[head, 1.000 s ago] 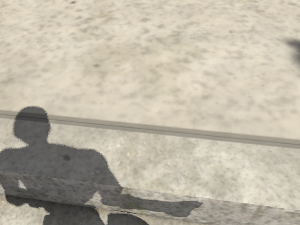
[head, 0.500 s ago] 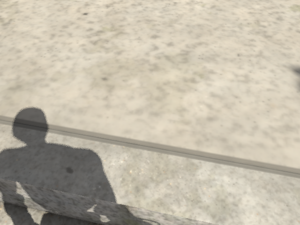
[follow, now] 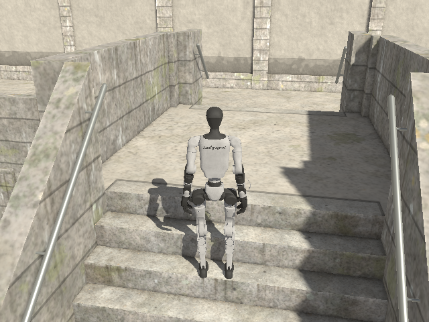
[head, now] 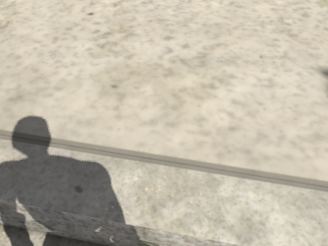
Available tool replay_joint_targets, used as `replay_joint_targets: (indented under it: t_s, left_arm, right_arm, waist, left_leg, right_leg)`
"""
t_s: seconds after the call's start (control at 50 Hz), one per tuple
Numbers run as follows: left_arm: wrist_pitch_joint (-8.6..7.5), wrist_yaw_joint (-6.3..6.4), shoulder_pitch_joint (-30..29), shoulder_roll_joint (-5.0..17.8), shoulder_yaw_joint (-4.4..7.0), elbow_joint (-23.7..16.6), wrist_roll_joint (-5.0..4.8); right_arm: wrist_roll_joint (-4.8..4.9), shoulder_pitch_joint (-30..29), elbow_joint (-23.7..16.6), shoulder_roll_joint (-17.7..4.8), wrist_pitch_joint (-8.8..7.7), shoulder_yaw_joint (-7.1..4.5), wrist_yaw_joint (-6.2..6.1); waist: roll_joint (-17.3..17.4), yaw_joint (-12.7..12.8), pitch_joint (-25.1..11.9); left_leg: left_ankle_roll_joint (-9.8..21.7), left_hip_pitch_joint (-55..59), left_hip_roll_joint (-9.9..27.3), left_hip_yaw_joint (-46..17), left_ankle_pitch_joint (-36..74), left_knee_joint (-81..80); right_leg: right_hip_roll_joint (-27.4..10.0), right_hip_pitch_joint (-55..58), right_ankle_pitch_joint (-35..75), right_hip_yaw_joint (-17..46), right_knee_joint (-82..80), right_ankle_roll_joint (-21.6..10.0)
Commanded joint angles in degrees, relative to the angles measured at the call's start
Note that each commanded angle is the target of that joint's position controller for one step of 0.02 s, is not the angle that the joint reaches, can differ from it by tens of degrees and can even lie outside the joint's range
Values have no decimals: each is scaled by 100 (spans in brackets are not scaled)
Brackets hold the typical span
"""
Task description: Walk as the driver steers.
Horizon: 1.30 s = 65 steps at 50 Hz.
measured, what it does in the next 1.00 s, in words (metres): climbs: left foot 0.20 m higher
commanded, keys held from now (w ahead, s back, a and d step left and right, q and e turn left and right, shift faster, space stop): no key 0.22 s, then w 0.48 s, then no key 0.30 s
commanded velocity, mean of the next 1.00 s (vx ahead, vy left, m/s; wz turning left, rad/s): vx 0.21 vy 0.00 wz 0.00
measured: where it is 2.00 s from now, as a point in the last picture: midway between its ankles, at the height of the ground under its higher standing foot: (140, 177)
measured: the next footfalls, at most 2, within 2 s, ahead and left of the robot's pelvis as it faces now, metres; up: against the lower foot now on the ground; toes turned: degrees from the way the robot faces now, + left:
left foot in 0.82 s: +0.34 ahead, +0.19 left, +0.21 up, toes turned +8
right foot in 1.50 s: +0.50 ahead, -0.01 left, +0.41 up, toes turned -9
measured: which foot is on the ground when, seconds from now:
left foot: down 0.00-0.46, up 0.48-0.80, down 0.82-1.00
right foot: down 0.00-0.84, up 0.86-1.00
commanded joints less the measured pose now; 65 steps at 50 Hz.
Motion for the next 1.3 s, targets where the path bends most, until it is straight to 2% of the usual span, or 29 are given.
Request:
replay_joint_targets:
  t_s: [0.02,0.22,0.34,0.42,0.46,0.48,0.5,0.52,0.54,0.58,0.66,0.72,0.74,0.76,0.78,0.8,0.82,0.84,0.86,0.88,0.92,0.94,0.96,1.0,1.06,1.08,1.16,1.24,1.3]
  left_arm:
    - [-24,18,414,366,41,-53,1]
    - [-5,33,543,341,5,67,3]
    - [-24,-42,404,547,97,-40,6]
    - [-116,-126,704,369,33,-77,19]
    - [-122,-98,1275,615,61,16,19]
    - [-108,-58,1617,925,169,124,55]
    - [-66,-36,2103,1080,270,302,101]
    - [-72,-5,2214,1071,315,371,93]
    - [-184,-6,2021,1181,367,289,121]
    - [-340,18,1383,1019,379,195,147]
    - [-638,-109,1646,620,324,407,282]
    - [-730,-238,1320,749,273,523,133]
    - [-641,-177,1277,624,195,581,-55]
    - [-545,-90,703,665,186,262,-275]
    - [-568,-104,972,902,218,-56,-393]
    - [-744,-206,1131,1751,392,-167,-316]
    - [-882,-353,905,2393,691,-189,-407]
    - [-946,-565,637,2118,741,-414,-467]
    - [-929,-726,613,1291,640,-677,-454]
    - [-844,-685,911,900,625,-629,-83]
    - [-588,-549,4,250,517,-1447,210]
    - [-560,-484,-276,171,425,-1623,403]
    - [-475,-448,-84,62,354,-1581,391]
    - [-436,-387,66,-148,214,-1605,226]
    - [-313,-276,-455,-279,114,-1762,176]
    - [-258,-203,-647,-401,103,-1763,139]
    - [-183,-33,-1478,-449,70,-2181,140]
    - [83,-121,-1808,-489,1,-2401,188]
    - [202,-234,-2244,-599,-67,-2615,212]
  right_arm:
    - [2,472,-93,-352,-39,-37,-2]
    - [8,505,3,-348,-24,-8,-6]
    - [16,622,100,-858,80,-244,7]
    - [102,177,62,-802,86,-272,41]
    - [181,-604,-162,-573,-32,-199,172]
    - [206,-803,-250,-396,-124,-138,267]
    - [103,-751,-258,-462,-211,-163,368]
    - [-20,-925,-304,-686,-268,-249,446]
    - [-165,-1140,-490,-690,-311,-283,512]
    - [-215,-1597,-1062,-376,-386,-233,541]
    - [-161,-2747,-2225,112,-210,16,287]
    - [51,-3969,-3325,17,-125,210,157]
    - [59,-4247,-3597,90,-53,311,185]
    - [212,-3513,-3431,473,8,506,361]
    - [345,-2466,-2855,289,54,333,415]
    - [280,-641,-2324,34,157,99,343]
    - [97,440,-1915,-544,234,-149,296]
    - [-175,730,-1729,-1190,271,-355,190]
    - [-233,819,-1605,-2082,258,-584,55]
    - [-55,-214,-1824,-2010,204,-645,106]
    - [81,-1750,-1333,-1306,120,-519,260]
    - [66,-1715,-969,-713,2,-384,297]
    - [10,-1582,-639,-299,-56,-286,328]
    - [-21,-1143,-333,-27,-231,-214,340]
    - [-88,-573,-68,-183,-511,-234,371]
    - [-142,-237,62,-209,-568,-245,373]
    - [-94,282,82,-512,-674,-311,430]
    - [-20,633,137,-273,-657,-228,333]
    - [-7,1062,205,-247,-529,-255,133]
  waist:
    - [30,11,350]
    - [17,4,439]
    - [400,-85,680]
    - [278,205,716]
    - [-631,614,661]
    - [-1561,723,584]
    - [-1894,844,421]
    - [-1409,924,537]
    - [-701,772,639]
    - [-363,315,633]
    - [-332,388,1018]
    - [-203,165,1609]
    - [-280,203,1740]
    - [-121,-132,1299]
    - [-48,-117,-14]
    - [-828,-911,-1586]
    - [-1044,-1510,-2407]
    - [-199,-1522,-2643]
    - [2190,-1312,-3088]
    - [1391,-893,-3452]
    - [428,176,-1716]
    - [243,270,-536]
    - [76,470,-82]
    - [-53,508,187]
    - [-273,314,335]
    - [-31,189,212]
    - [190,9,138]
    - [29,50,150]
    - [667,-194,-78]
  left_leg:
    - [441,-201,881,-783,944,-437]
    - [443,-186,889,-778,791,-489]
    - [1019,-651,1029,-1443,-2410,-647]
    - [1256,-1432,1233,-1888,-2821,-599]
    - [934,-2746,628,-858,-1720,524]
    - [699,-3478,224,-136,-997,1756]
    - [491,-4170,163,210,-981,2978]
    - [277,-4766,276,233,-1115,4700]
    - [126,-5056,371,75,-1213,6142]
    - [143,-5644,582,-310,-1170,8296]
    - [617,-8123,722,-609,-2341,11056]
    - [687,-7733,1085,38,-2954,9095]
    - [752,-6737,1197,344,-2759,8084]
    - [937,-3602,1075,883,-1667,5862]
    - [828,-1090,378,1409,-1187,5748]
    - [761,469,-179,1312,-945,6053]
    - [797,682,-120,457,-616,4860]
    - [1065,1000,583,-1669,-618,3127]
    - [1563,1500,2407,-4537,2187,556]
    - [1450,752,2493,-5258,1604,340]
    - [938,-887,2143,-3882,-1652,687]
    - [723,-1757,1793,-2940,-1593,1009]
    - [593,-2095,1515,-2182,-1445,1125]
    - [460,-1981,1630,-1510,341,786]
    - [356,-1401,1635,-736,2040,421]
    - [524,-1097,1761,-783,2663,243]
    - [611,54,1940,-714,1893,-316]
    - [401,120,1614,-313,1762,-385]
    - [571,673,1369,-334,2162,-454]
  right_leg:
    - [-643,-64,540,610,-330,-482]
    - [-661,-136,449,624,-340,-475]
    - [-259,-1188,-1525,358,718,-804]
    - [-228,-1078,-1430,509,885,-1045]
    - [-640,228,-1795,1422,-85,-1301]
    - [-1182,895,-2418,2571,-902,-1580]
    - [-1752,1476,-3015,3702,-1409,-1995]
    - [-2092,1515,-2960,4102,-1592,-2293]
    - [-2103,1356,-2712,3838,-1612,-2304]
    - [-1928,1032,-1892,2924,-1599,-1995]
    - [-2010,1421,-1258,2022,-1548,-1398]
    - [-1785,342,-1336,824,-2793,-923]
    - [-1597,-497,-413,478,-3397,-926]
    - [-1170,-2182,816,-256,-3947,-1047]
    - [-1078,-2409,3826,-236,-3108,-1338]
    - [-1336,-1367,8518,-201,-1493,-1166]
    - [-1292,-372,9353,-51,151,-719]
    - [-873,-851,7777,302,2068,-309]
    - [631,-1826,1166,610,5423,51]
    - [843,-1941,565,1987,8594,148]
    - [186,-3068,1747,1375,9446,-31]
    - [172,-3576,1731,1281,9476,-227]
    - [270,-3786,1503,1321,9560,-349]
    - [405,-4136,1373,1391,9537,-406]
    - [426,-4743,1090,1151,8744,-350]
    - [617,-5081,890,872,9693,-397]
    - [507,-6880,185,884,11422,-581]
    - [100,-6850,494,310,10711,-442]
    - [-354,-6670,632,-600,9315,-258]
Velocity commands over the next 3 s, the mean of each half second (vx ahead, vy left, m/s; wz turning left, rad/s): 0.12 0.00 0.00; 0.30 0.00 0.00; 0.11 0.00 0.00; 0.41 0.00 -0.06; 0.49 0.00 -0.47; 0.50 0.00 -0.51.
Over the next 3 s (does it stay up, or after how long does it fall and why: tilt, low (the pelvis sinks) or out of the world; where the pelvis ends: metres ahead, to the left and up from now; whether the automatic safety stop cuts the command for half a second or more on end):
stays up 1.13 -0.04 0.41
